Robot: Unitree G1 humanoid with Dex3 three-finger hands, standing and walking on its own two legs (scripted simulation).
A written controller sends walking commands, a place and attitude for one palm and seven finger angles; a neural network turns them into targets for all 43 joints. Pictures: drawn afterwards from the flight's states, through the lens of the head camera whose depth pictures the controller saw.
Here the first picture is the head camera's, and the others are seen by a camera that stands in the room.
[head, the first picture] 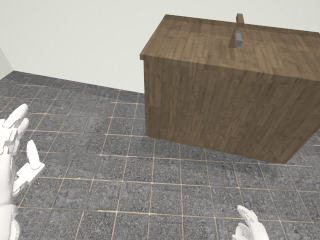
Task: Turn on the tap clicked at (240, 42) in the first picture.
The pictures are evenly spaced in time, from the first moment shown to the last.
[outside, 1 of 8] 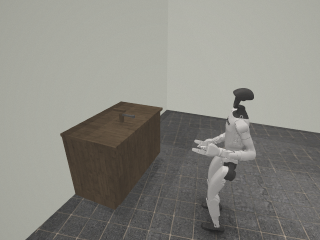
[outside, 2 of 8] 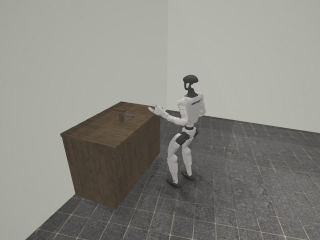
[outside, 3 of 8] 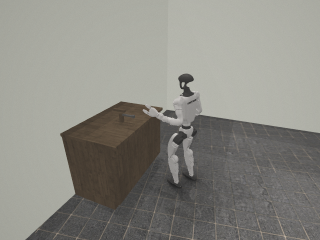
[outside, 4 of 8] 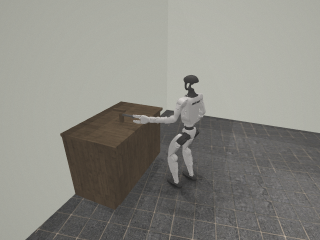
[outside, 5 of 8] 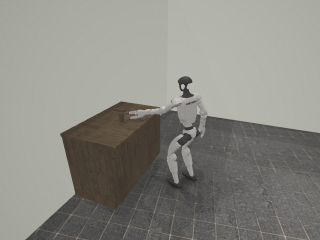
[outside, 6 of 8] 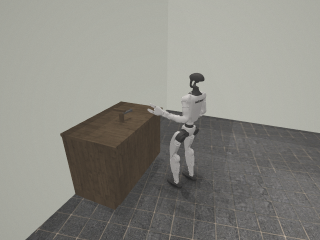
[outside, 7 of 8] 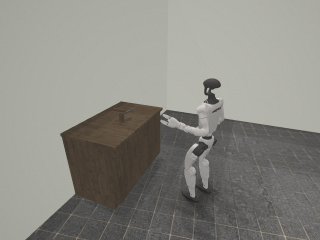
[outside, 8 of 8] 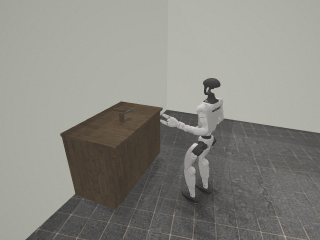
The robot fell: no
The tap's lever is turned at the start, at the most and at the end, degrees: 0 78 78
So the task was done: yes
